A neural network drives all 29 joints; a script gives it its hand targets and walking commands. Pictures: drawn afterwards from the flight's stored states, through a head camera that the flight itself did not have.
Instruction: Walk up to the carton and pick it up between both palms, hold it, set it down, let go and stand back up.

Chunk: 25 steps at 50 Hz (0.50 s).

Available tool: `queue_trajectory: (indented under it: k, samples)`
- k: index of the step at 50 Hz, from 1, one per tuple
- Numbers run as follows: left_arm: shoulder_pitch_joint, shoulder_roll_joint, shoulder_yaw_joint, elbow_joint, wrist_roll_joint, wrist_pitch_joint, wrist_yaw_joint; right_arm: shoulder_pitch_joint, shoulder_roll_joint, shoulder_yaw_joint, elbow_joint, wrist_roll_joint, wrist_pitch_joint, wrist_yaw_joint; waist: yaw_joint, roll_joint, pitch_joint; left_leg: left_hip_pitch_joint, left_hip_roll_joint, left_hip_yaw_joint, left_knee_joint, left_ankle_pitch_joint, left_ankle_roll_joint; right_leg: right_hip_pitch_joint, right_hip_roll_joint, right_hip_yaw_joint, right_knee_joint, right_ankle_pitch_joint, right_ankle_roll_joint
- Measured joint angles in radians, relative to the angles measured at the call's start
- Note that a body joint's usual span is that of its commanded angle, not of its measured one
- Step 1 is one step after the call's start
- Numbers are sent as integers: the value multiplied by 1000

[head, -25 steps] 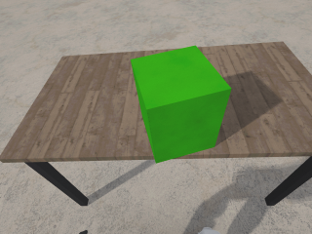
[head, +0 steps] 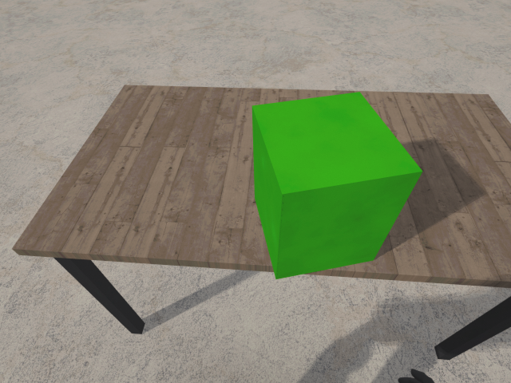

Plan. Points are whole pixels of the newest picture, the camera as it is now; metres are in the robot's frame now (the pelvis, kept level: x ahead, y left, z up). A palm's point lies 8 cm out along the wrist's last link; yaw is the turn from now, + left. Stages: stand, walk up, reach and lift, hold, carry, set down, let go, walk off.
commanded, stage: walk up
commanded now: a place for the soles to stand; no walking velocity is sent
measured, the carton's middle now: (316, 188) +0.46 -0.07 +0.04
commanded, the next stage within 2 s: none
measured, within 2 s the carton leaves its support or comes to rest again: neither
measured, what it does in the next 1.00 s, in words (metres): steps to the right: right foot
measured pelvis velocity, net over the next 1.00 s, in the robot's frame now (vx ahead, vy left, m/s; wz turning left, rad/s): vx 0.04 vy -0.12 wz -0.14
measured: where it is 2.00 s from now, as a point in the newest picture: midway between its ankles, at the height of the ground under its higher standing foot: outside the picture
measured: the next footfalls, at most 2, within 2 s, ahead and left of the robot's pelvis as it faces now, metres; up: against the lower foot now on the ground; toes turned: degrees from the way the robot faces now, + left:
right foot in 0.74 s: +0.09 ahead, -0.19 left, +0.00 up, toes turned -3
left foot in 1.04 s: +0.13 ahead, -0.02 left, +0.00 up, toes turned -6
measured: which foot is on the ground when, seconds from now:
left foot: down 0.00-0.76, up 0.78-1.00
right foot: down 0.00-0.44, up 0.46-0.72, down 0.74-1.00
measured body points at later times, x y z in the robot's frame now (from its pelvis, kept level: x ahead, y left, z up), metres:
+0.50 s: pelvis +0.01 +0.00 +0.01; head +0.03 +0.00 +0.46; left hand +0.11 +0.27 -0.10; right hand +0.09 -0.26 -0.10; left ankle +0.02 +0.12 -0.71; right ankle +0.03 -0.13 -0.70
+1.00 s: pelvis +0.04 -0.12 +0.01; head +0.06 -0.12 +0.46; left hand +0.20 +0.12 -0.11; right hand +0.05 -0.40 -0.11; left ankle +0.07 -0.01 -0.69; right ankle +0.09 -0.23 -0.71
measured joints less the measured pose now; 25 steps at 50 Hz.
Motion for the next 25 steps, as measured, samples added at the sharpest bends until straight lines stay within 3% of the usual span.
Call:
queue_trajectory:
  k: [8, 21, 23, 25]
  samples:
    - [14, -30, -22, -14, -1, -17, -26, -8, -3, 6, 21, 10, -8, 10, 2, 16, -35, 37, -1, 29, -121, 61, 8, 23, 3, 29, -109, 35, 16]
    - [17, -20, -1, -27, 5, -18, -23, 3, -23, -4, 43, 8, -3, 13, -4, 14, -42, 55, 12, 71, -142, 60, 11, 19, 18, 73, -126, 50, 19]
    - [23, -15, 4, -32, 20, -13, -32, 12, -18, -11, 40, -8, -9, 6, -1, 7, -42, 59, 13, 83, -143, 56, 11, 9, 22, 84, -105, 38, 5]
    - [28, -1, 17, -41, 58, 14, -53, 43, -7, -20, 29, -41, -35, -23, 5, -2, -42, 61, 27, 95, -131, 42, 10, -37, 28, 60, 21, -64, -8]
